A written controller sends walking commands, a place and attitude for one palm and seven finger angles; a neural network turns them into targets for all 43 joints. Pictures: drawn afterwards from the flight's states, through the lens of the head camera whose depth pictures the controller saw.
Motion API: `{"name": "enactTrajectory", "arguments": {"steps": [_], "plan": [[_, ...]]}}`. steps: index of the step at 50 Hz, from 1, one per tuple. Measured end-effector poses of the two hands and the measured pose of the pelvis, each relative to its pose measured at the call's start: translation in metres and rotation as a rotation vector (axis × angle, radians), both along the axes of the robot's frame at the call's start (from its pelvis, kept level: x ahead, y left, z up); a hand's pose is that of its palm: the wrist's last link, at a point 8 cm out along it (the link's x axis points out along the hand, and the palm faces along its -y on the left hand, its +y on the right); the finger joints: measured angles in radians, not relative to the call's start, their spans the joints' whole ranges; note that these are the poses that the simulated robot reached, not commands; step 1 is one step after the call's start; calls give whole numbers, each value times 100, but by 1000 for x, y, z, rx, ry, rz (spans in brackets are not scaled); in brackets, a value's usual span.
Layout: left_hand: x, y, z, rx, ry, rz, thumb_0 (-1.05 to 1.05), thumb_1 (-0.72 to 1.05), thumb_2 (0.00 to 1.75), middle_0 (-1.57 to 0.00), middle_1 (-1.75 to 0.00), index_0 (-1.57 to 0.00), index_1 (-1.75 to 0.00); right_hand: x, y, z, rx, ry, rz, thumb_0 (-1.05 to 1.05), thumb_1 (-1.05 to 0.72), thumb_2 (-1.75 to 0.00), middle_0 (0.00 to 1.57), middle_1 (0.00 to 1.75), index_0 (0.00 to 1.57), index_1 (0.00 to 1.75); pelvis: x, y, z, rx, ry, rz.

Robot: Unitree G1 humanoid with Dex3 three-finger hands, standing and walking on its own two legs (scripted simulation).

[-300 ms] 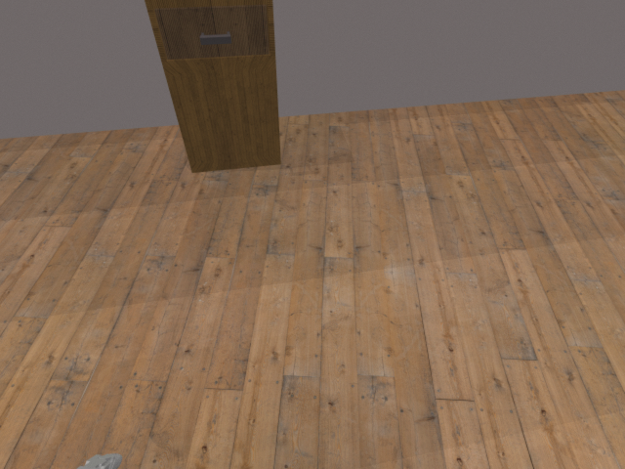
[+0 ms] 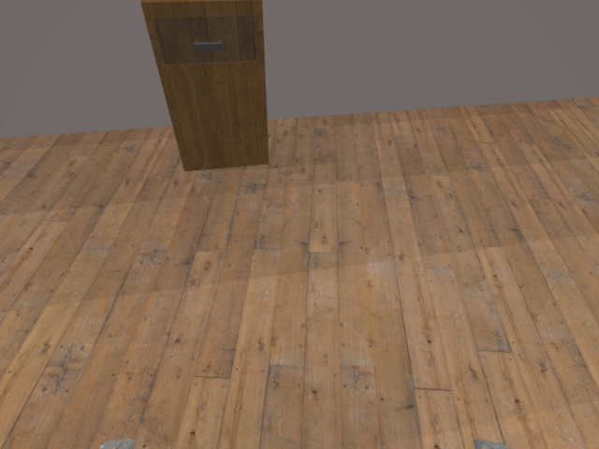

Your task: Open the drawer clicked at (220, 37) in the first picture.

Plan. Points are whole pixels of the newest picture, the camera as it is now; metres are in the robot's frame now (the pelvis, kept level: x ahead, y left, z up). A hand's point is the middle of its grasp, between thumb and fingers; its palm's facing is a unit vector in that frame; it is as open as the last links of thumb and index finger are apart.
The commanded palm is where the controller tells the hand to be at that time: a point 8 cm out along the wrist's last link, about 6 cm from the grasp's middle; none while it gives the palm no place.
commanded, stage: stand and wait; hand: left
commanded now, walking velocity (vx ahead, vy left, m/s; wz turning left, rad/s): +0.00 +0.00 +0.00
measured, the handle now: (208, 44) +1.56 +0.46 -0.11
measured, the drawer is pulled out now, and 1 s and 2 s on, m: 0.00 0.00 0.00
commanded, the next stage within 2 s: look at it before walking up in 0.52 s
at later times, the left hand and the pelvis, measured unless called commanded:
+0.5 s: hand out of the picture +0.06 +0.24 -0.15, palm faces -0.04 -0.94 -0.34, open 7.4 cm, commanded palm none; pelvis -0.01 -0.01 +0.00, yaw +0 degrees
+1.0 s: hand out of the picture +0.06 +0.23 -0.15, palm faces -0.03 -0.94 -0.33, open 7.4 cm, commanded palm none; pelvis -0.02 -0.02 +0.01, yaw +0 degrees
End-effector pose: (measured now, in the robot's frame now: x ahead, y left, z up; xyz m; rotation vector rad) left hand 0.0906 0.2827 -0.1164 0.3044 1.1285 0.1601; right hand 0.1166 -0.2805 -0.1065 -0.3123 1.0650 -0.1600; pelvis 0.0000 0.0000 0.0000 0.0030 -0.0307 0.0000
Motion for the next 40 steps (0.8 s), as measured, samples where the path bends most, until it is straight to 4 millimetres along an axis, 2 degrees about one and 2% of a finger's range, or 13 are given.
{"name": "enactTrajectory", "arguments": {"steps": [11, 19, 26, 40], "plan": [[-27, 2, -3, 11, 75, 19, 1, 90, 90, -20, -30, -20, -30, -38, -15, -6, -17, 103, -39, 1, -91, -90, 21, 30, 21, 30, -6, -5, 2, -1, -2, 0], [-35, 4, -1, 24, 93, 24, 1, 90, 90, -20, -30, -20, -30, -60, -21, -8, -18, 151, -57, 1, -91, -90, 21, 30, 20, 30, -10, -8, 4, -1, -7, 0], [-33, 2, 2, 26, 80, 20, 1, 90, 90, -20, -30, -20, -30, -64, -22, -9, -10, 152, -57, 1, -91, -90, 21, 30, 20, 30, -14, -10, 4, 0, -7, 1], [-32, -6, 4, 19, 63, 15, 1, 90, 90, -20, -30, -20, -30, -58, -23, -8, -1, 126, -47, 1, -91, -90, 21, 30, 20, 30, -17, -14, 5, 1, -8, 1]]}}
